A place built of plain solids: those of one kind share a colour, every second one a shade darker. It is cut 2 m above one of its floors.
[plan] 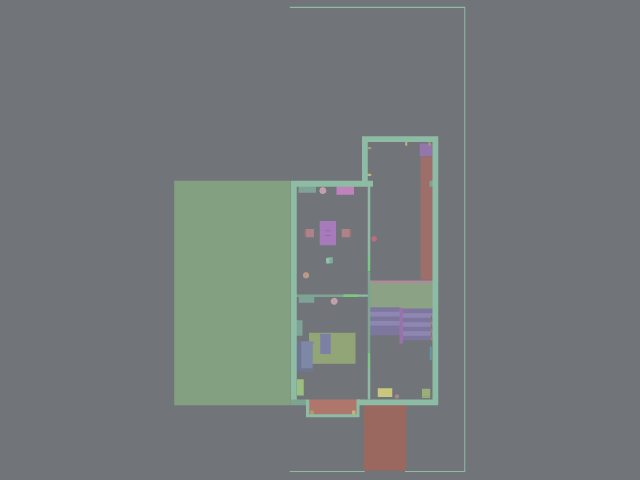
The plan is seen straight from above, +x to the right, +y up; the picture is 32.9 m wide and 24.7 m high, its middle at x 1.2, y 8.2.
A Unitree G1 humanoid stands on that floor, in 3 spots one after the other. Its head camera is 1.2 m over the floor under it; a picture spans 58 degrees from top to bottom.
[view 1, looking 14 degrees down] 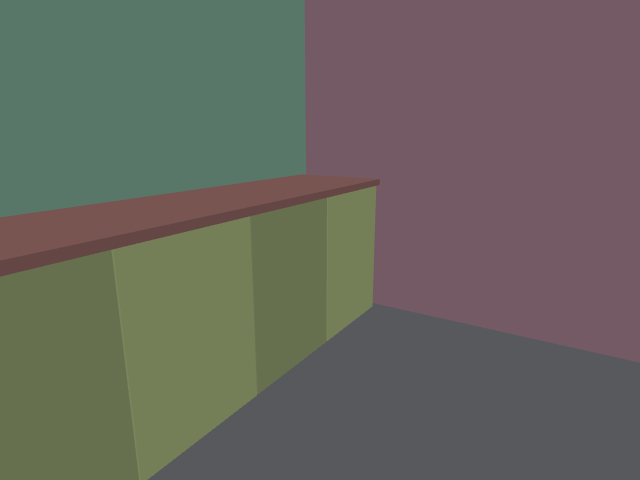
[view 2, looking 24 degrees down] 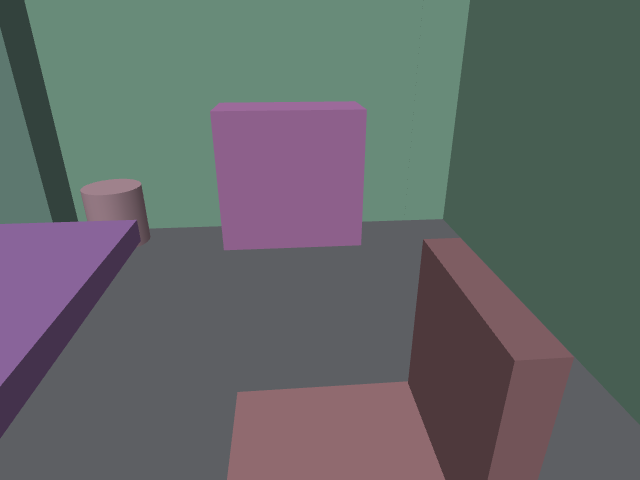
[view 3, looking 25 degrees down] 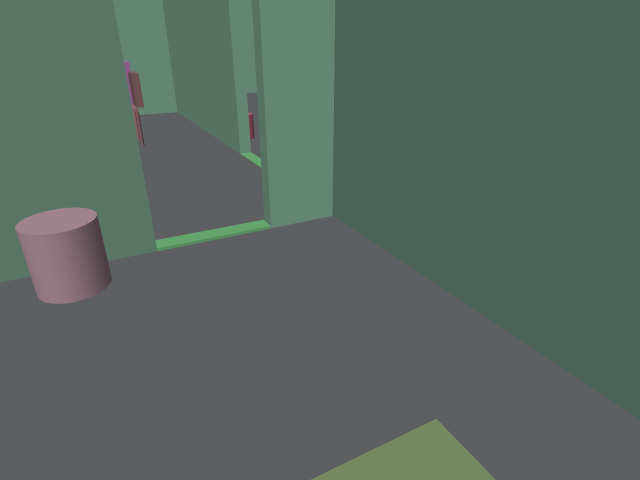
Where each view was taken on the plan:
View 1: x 5.18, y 8.80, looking -58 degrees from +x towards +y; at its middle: kitchen_unit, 2.34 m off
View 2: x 2.45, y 7.95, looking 85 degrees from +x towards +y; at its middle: dresser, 2.83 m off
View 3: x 2.15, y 2.65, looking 62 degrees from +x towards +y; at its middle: ground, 2.86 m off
